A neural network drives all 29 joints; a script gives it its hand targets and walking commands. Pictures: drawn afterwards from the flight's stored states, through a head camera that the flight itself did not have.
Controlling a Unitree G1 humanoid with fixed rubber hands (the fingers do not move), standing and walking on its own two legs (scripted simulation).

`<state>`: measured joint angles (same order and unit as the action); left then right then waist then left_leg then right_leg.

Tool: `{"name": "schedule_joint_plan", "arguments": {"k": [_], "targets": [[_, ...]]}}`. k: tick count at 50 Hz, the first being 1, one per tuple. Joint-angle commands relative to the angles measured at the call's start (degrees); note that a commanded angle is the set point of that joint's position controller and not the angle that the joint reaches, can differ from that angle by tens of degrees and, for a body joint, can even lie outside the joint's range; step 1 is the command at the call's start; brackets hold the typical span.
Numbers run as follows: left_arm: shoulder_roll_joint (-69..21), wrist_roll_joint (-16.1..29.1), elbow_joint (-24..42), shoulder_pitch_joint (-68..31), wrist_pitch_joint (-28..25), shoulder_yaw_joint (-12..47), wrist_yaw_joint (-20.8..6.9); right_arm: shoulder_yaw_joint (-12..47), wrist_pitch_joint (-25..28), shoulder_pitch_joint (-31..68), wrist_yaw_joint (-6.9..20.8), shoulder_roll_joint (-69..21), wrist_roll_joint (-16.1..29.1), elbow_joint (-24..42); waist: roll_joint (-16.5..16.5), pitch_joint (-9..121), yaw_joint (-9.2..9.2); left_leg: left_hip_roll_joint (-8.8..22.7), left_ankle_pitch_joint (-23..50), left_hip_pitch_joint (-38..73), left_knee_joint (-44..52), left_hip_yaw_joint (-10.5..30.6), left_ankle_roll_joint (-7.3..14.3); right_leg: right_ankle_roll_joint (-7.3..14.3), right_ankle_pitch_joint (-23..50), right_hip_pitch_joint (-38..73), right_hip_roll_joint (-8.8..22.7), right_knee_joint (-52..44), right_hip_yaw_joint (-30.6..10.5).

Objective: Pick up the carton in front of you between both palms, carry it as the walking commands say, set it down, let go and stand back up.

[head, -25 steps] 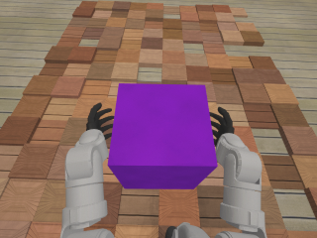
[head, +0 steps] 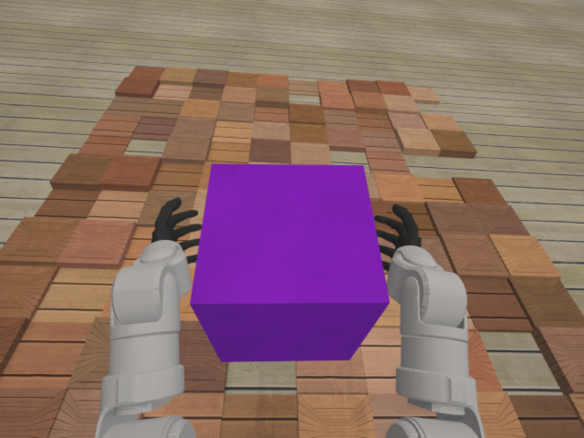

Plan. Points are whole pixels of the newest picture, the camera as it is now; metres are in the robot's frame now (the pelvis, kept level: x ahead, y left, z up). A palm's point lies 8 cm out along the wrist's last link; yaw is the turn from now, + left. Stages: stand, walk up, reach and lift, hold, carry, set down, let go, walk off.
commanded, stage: carry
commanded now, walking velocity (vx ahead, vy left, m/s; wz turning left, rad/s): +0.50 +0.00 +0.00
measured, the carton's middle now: (286, 271) +0.34 +0.00 +0.04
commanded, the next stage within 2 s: none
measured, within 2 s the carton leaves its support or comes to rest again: neither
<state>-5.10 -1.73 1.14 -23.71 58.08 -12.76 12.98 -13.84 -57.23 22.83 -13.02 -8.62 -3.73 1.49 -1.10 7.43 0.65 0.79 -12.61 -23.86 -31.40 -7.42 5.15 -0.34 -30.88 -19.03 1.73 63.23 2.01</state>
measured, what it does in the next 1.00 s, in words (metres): walks ahead: right foot, then left foot 0.04 m higher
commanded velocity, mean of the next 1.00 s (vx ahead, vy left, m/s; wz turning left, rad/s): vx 0.50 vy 0.00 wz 0.00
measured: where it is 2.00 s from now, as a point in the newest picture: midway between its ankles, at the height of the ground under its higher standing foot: (256, 202)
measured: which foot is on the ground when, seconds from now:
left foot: down 0.00-0.42, up 0.44-0.68, down 0.70-1.00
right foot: up 0.00-0.36, down 0.38-0.78, up 0.80-1.00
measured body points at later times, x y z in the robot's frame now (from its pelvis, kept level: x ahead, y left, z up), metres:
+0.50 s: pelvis +0.32 +0.00 +0.00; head +0.36 +0.00 +0.45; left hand +0.64 +0.18 +0.08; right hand +0.66 -0.13 +0.08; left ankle +0.15 +0.08 -0.62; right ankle +0.39 -0.06 -0.73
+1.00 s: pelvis +0.66 +0.06 +0.04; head +0.68 +0.06 +0.49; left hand +0.99 +0.21 +0.13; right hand +0.97 -0.11 +0.13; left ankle +0.53 +0.17 -0.70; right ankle +0.75 -0.06 -0.66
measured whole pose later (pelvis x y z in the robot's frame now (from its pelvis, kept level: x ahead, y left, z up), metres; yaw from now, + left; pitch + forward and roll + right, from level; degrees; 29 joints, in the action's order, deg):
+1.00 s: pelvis +0.66 +0.06 +0.04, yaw +2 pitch +6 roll +1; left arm -8.7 -3.2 14.1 -15.7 56.6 -13.7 11.1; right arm -9.0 -58.5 17.0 -11.1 -8.8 -0.3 13.2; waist -0.2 5.5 6.7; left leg 1.4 -22.0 -5.9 -21.6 -7.6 -0.7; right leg 1.7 -16.0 -38.0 4.3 47.6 2.2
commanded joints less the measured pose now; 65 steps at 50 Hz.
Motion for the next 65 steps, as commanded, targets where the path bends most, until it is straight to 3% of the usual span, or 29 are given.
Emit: {"name": "schedule_joint_plan", "arguments": {"k": [1, 10, 15, 17, 19, 20, 21, 24, 25, 26, 27, 28, 33, 36, 38, 39, 40, 42, 44, 46, 49, 51, 53, 54, 55, 56, 59, 62, 65], "targets": [[-46.43, 8.44, 2.18, -36.26, -1.95, 30.03, -0.23, 29.99, 2.36, 37.68, 1.74, -39.27, 11.82, 5.78, 6.37, 14.35, 1.46, 16.39, 6.97, 26.61, 14.46, 24.69, 2.41, 0.34, 10.11, -22.52, 3.91, 6.64, -1.32], [-48.84, 5.54, 6.48, -23.72, -3.74, 33.74, -2.15, 36.09, 3.81, 26.48, 4.57, -43.74, 12.22, 10.85, 7.34, 13.68, 2.21, 11.89, 37.53, 38.57, 13.43, 10.88, 1.10, -0.31, 18.86, -29.26, 1.12, -10.31, 5.01], [-46.02, 6.86, 12.48, -24.14, -3.67, 36.77, -2.34, 36.31, 3.69, 23.85, 4.45, -40.50, 12.01, 13.93, 10.17, 10.72, 1.96, 8.49, 57.03, 35.36, 12.17, 2.97, -0.96, 1.87, 28.63, -13.32, -5.29, -31.31, 13.82], [-43.84, 7.86, 13.13, -24.13, -3.69, 36.74, -2.19, 35.40, 3.71, 23.69, 3.62, -38.14, 11.08, 14.45, 13.60, 15.11, 0.38, 8.38, 61.74, 33.95, 1.25, 0.50, -2.57, 3.69, 32.95, -0.39, -6.70, -35.39, 13.31], [-41.03, 7.24, 12.27, -23.14, -3.67, 35.11, -1.91, 34.67, 3.36, 24.50, 2.58, -35.61, 10.04, 13.37, 6.69, 22.03, -5.12, 5.40, 40.35, 19.08, -20.30, -1.18, -4.23, 4.78, 37.71, 25.37, -1.18, -40.94, 7.63], [-39.85, 7.00, 12.04, -23.41, -3.82, 34.46, -1.67, 35.03, 3.18, 25.15, 2.41, -36.42, 9.64, 14.02, -6.39, 26.81, -4.68, 0.35, 8.05, -2.03, -36.22, 3.15, -5.76, 13.97, 39.42, 41.49, 14.91, -36.79, -16.85], [-41.90, 7.69, 9.14, -20.08, -3.76, 34.40, -1.67, 35.27, 3.03, 23.95, 2.44, -36.29, 9.49, 14.39, -11.68, 28.84, -5.02, -3.80, -16.13, -13.57, -47.39, 6.20, -5.70, 19.99, 38.98, 46.44, 19.24, -39.46, -29.52], [-44.72, 7.94, 9.87, -20.59, -3.85, 34.58, -2.75, 35.55, 3.14, 25.22, 2.76, -40.34, 10.31, 12.16, -3.31, 21.06, -4.11, 1.79, -9.82, -12.92, -38.41, 9.56, -4.52, 15.41, 40.43, 29.93, 14.46, -44.08, -21.94], [-45.24, 8.03, 9.71, -19.95, -3.78, 33.96, -3.54, 35.84, 3.11, 23.69, 2.80, -42.03, 9.32, 9.66, 0.02, 16.80, -2.56, 1.72, -7.71, -10.49, -32.73, 8.00, -4.93, 10.61, 39.97, 23.99, 10.84, -47.11, -17.54], [-44.54, 7.07, 8.03, -18.38, -3.81, 32.77, -4.29, 35.44, 3.12, 20.89, 2.81, -42.56, 7.14, 6.74, -2.04, 15.02, -1.54, 0.54, -5.35, -7.74, -28.12, 6.43, -5.08, 7.28, 43.51, 20.24, 9.04, -47.12, -14.02], [-44.83, 6.99, 7.43, -19.31, -3.84, 34.13, -5.03, 35.31, 2.79, 18.35, 3.05, -42.93, 5.97, 5.17, -11.28, 16.05, -1.59, 0.53, -6.78, -7.79, -22.99, 5.72, -5.53, 11.72, 39.40, 20.36, 11.16, -48.00, -14.47], [-46.38, 8.26, 8.39, -18.21, -3.77, 35.08, -5.82, 36.52, 2.74, 17.53, 3.35, -43.88, 6.04, 6.72, -11.80, 14.12, -1.93, 1.68, -6.10, -8.01, -19.79, 5.47, -6.49, 13.32, 33.04, 18.16, 11.40, -50.32, -12.84], [-49.36, 12.33, 15.40, -15.66, -2.28, 39.26, -7.02, 36.52, 1.65, 12.68, 3.56, -46.70, 7.23, 12.77, -7.48, 12.16, -2.53, -1.00, 2.45, -5.93, -1.53, 0.38, -6.88, 10.62, 50.92, 21.74, 9.32, -47.30, -7.60], [-46.63, 12.34, 18.99, -12.77, -1.53, 38.97, -6.52, 36.95, 0.72, 11.03, 3.20, -44.67, 8.05, 15.77, -6.25, 14.17, -1.25, -3.92, 10.78, 10.43, 8.79, -3.67, -6.22, 6.62, 52.70, 15.73, 5.68, -38.35, 0.14], [-43.29, 14.10, 24.18, -16.12, -1.09, 39.83, -6.10, 35.42, 1.08, 9.04, 2.17, -43.84, 7.53, 15.09, 3.47, 21.14, 1.88, 3.10, 14.19, 38.90, 7.73, 9.82, 1.07, 0.99, 50.84, -4.20, 2.82, -18.22, 2.78], [-42.51, 13.73, 24.51, -15.37, -1.01, 39.31, -5.91, 35.62, 1.23, 8.58, 2.03, -43.19, 7.63, 15.43, 12.71, 20.69, 3.36, 11.33, 30.75, 50.78, 8.58, 21.54, 6.04, -0.61, 22.57, -22.27, -1.46, -4.92, 3.01], [-42.12, 13.15, 23.97, -14.50, -1.01, 38.95, -5.73, 35.98, 1.33, 8.86, 2.00, -42.90, 8.28, 16.25, 14.88, 19.33, 3.72, 17.99, 40.98, 51.54, 7.07, 26.72, 9.69, 0.08, 2.28, -30.10, -2.95, 4.19, -0.17], [-41.22, 11.52, 20.99, -13.20, -1.17, 36.98, -5.03, 38.02, 0.84, 13.55, 2.09, -41.37, 10.06, 18.75, 3.60, 16.66, 5.18, 19.63, 30.49, 46.88, 7.09, 27.30, 7.62, 2.25, -4.24, -35.36, 1.43, 7.28, -8.78], [-39.26, 8.04, 17.79, -11.62, -1.30, 33.18, -3.78, 40.42, 0.92, 19.58, 2.65, -39.80, 13.01, 20.09, 1.77, 13.48, 3.24, 18.36, 17.21, 41.13, 9.97, 23.53, 4.88, 2.72, 0.79, -35.48, 4.61, 0.51, -6.39], [-36.54, 4.12, 15.15, -13.79, -1.60, 29.49, -2.07, 40.37, 1.03, 24.87, 3.09, -37.20, 14.37, 18.65, 5.42, 9.50, 3.62, 15.55, 12.54, 32.35, 14.02, 17.15, 4.72, 2.28, 10.80, -30.42, 4.70, -8.39, -1.72], [-34.78, 3.39, 13.84, -19.87, -1.99, 27.80, -0.77, 40.01, 1.16, 30.18, 2.58, -34.81, 15.01, 17.43, 9.23, 6.78, 1.94, 9.63, 13.39, 17.51, 17.05, 7.12, 0.52, 1.67, 22.95, -10.01, 0.42, -27.73, 4.25], [-33.28, 4.83, 13.87, -23.87, -1.93, 27.82, -0.48, 39.48, 0.96, 33.86, 1.76, -33.68, 15.95, 17.66, 11.58, 10.89, -2.06, 9.56, 26.23, 14.66, 7.92, 1.66, -1.07, 2.71, 25.46, 3.24, -3.98, -29.35, 10.73], [-31.23, 6.63, 12.55, -25.87, -0.98, 27.83, 0.10, 36.43, -0.24, 32.09, 0.55, -30.86, 14.76, 14.98, 4.30, 18.41, -6.23, 4.36, 25.58, 9.66, -14.22, -3.59, -3.34, 4.42, 25.07, 21.11, -4.86, -31.37, 10.39], [-30.06, 7.89, 13.49, -27.84, -0.51, 28.11, 0.43, 34.27, -0.91, 32.13, -0.33, -29.22, 13.70, 13.99, -0.87, 20.57, -8.05, 1.79, 12.03, 0.54, -29.80, -2.07, -4.81, 7.26, 19.28, 28.23, 3.46, -33.94, -4.25], [-28.39, 9.39, 12.90, -30.31, 0.27, 28.10, 0.81, 31.94, -1.79, 30.53, -1.31, -28.19, 12.00, 12.39, -13.14, 20.13, -4.43, -4.01, -17.65, -10.16, -43.56, 1.76, -6.09, 11.62, 26.84, 30.48, 17.06, -39.50, -29.10], [-28.37, 11.06, 13.65, -32.26, 1.11, 29.40, 1.15, 29.37, -2.77, 30.33, -2.02, -26.88, 11.41, 11.00, -10.24, 22.32, -4.77, -3.48, -18.38, -15.89, -51.20, 7.41, -4.61, 16.99, 30.71, 33.53, 20.33, -40.98, -38.30], [-33.90, 14.03, 15.24, -38.66, 2.56, 30.78, 0.07, 26.01, -4.21, 36.91, -1.70, -29.94, 12.08, 10.28, -3.40, 18.79, -5.33, 1.68, -13.40, -19.72, -50.07, 10.01, -2.53, 16.20, 31.32, 23.04, 15.65, -39.88, -27.90], [-40.21, 15.86, 13.83, -41.50, 2.80, 32.44, -2.23, 26.31, -4.42, 38.43, -0.74, -33.59, 9.74, 9.13, -4.28, 18.13, -2.78, 4.17, -11.42, -17.29, -37.80, 9.83, -2.72, 14.26, 25.63, 18.01, 15.56, -42.11, -20.25], [-42.52, 16.40, 14.25, -41.49, 2.67, 33.24, -3.58, 28.40, -4.08, 39.24, 0.24, -36.41, 9.47, 10.49, -6.60, 16.49, -3.71, 4.06, -4.33, -13.94, -20.21, 6.99, -3.87, 13.11, 35.06, 17.35, 13.85, -43.19, -12.09]]}}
